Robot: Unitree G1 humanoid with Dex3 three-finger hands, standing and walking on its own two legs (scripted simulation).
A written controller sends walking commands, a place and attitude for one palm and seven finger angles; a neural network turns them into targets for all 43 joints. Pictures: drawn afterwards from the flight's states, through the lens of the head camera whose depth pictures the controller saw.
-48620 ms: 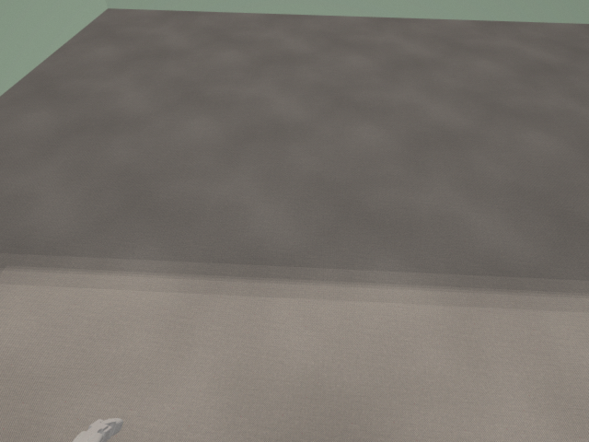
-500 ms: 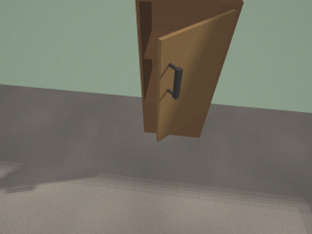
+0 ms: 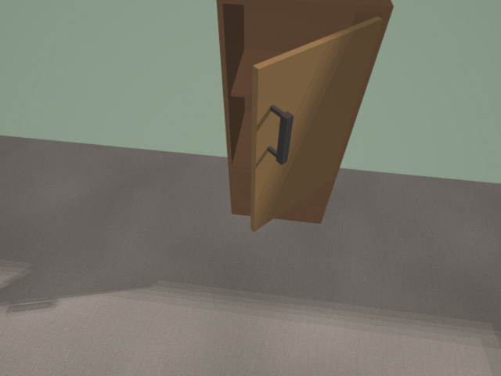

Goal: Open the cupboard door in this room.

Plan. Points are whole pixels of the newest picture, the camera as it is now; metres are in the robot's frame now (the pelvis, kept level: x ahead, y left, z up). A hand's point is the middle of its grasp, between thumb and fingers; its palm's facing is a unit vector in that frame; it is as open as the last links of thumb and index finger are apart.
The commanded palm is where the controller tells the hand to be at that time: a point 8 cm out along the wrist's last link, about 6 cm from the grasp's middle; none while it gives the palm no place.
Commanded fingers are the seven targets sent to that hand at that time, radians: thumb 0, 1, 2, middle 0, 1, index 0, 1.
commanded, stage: walk to a spot facing it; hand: left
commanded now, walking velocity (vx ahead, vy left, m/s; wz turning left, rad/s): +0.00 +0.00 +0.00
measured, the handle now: (278, 135) +0.62 -0.03 +0.01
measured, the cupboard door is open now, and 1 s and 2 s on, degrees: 46 46 46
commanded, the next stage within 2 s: none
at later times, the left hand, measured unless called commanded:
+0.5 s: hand out of the picture +0.04 +0.18 -0.18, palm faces -0.08 -0.97 -0.24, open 7.3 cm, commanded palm none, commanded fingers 0.00 0.90 0.90 -0.20 -0.30 -0.20 -0.30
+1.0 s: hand out of the picture +0.10 +0.11 -0.16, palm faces -0.29 -0.92 -0.26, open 7.3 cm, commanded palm none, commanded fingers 0.00 0.90 0.90 -0.20 -0.30 -0.20 -0.30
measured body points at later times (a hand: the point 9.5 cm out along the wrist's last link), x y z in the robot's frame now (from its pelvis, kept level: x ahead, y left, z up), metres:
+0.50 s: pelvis +0.00 -0.01 -0.02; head +0.04 -0.03 +0.43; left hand +0.05 +0.23 -0.16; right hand -0.01 -0.25 -0.18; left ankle +0.01 +0.12 -0.74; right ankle -0.02 -0.10 -0.73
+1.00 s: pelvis +0.01 -0.06 +0.00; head +0.06 -0.10 +0.44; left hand +0.12 +0.16 -0.14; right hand +0.04 -0.35 -0.15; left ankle +0.06 +0.11 -0.66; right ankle -0.02 -0.10 -0.74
